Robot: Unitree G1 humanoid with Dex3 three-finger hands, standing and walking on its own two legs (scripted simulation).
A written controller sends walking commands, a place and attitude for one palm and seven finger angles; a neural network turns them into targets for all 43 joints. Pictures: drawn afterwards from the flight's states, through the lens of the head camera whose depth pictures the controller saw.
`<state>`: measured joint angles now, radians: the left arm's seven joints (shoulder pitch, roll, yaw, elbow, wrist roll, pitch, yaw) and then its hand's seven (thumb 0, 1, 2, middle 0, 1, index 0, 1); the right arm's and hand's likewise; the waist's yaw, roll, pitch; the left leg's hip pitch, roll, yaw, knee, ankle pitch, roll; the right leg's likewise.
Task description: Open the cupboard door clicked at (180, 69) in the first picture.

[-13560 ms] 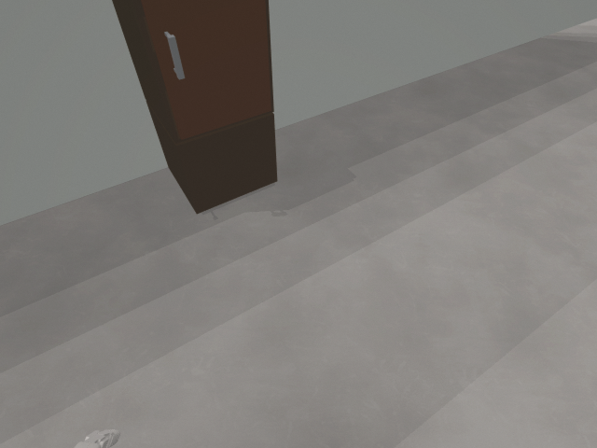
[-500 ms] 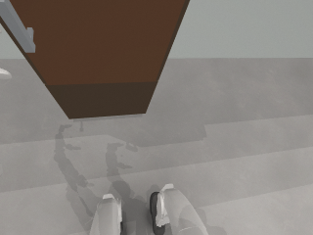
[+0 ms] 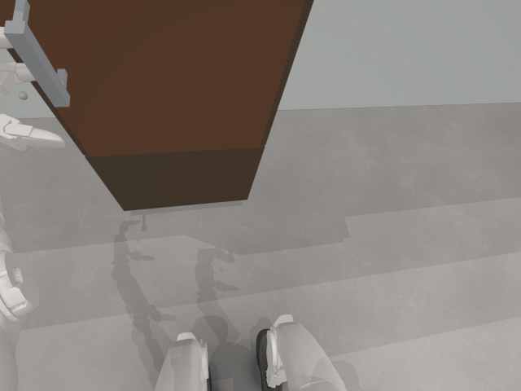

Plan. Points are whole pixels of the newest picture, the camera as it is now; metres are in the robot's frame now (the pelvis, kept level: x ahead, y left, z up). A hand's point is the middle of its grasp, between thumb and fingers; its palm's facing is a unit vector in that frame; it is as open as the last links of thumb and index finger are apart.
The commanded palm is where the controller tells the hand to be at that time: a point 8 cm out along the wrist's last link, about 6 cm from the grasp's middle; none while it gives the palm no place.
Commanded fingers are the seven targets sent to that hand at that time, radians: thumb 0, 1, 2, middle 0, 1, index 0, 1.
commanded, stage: slide the fingers in behind the handle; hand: left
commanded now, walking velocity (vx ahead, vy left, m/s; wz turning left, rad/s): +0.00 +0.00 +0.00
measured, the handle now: (43, 57) +0.57 +0.26 +0.06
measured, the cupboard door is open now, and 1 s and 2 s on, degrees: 0 0 1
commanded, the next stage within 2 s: close the thumb around the handle in 0.98 s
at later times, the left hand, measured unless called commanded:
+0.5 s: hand (50, 97) +0.50 +0.24 +0.06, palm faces +0.06 -1.00 -0.02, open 14.0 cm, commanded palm +0.49 +0.27 +0.05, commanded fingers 0.00 -0.50 0.30 -0.30 -1.20 -0.30 -1.20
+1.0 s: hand (53, 97) +0.51 +0.24 +0.06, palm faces +0.05 -1.00 -0.01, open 14.0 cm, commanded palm +0.49 +0.27 +0.05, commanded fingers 0.00 -0.50 0.30 -0.30 -1.20 -0.30 -1.20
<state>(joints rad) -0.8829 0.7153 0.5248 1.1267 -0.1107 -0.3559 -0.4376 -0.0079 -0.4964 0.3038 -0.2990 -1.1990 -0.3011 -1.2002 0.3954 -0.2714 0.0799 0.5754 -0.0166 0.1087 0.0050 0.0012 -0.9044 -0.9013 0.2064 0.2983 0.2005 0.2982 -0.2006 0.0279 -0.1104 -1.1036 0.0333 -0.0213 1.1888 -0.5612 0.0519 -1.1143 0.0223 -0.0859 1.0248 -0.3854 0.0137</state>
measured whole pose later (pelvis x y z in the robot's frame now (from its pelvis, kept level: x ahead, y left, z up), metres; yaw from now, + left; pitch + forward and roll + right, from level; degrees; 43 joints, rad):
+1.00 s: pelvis +0.00 -0.01 +0.00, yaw +1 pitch +26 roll -5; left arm -0.90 0.64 0.48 1.17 -0.11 -0.41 -0.36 -0.01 -0.50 0.30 -0.30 -1.20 -0.30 -1.20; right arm 0.37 -0.28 0.07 0.59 -0.02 0.09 0.00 0.00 -0.91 -0.90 0.21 0.30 0.20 0.30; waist -0.19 0.02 -0.11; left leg -1.08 0.03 -0.01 1.18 -0.56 0.04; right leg -1.11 0.02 -0.08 1.05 -0.40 0.00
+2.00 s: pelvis +0.00 -0.01 +0.00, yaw +0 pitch +26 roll -5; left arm -0.87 0.61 0.48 1.14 -0.12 -0.42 -0.34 0.01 0.74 0.82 -0.34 -1.32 -0.34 -1.35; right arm 0.38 -0.27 0.06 0.59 -0.02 0.09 0.00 0.00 -0.91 -0.90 0.21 0.30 0.20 0.30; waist -0.19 0.03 -0.11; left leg -1.06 0.03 -0.01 1.17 -0.56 0.04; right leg -1.09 0.02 -0.07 1.04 -0.40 0.00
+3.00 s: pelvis +0.02 -0.06 +0.02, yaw +5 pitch +16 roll +0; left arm 0.11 -0.07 -0.11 0.21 0.07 -0.42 0.52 0.01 0.70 0.78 -0.32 -1.31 -0.33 -1.32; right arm 0.22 -0.20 -0.01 0.57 -0.08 0.00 0.03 0.01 -0.91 -0.90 0.20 0.30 0.20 0.30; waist -0.01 0.02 -0.16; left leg -0.79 0.00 -0.03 1.04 -0.54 -0.02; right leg -0.86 -0.01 -0.09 1.04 -0.46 -0.06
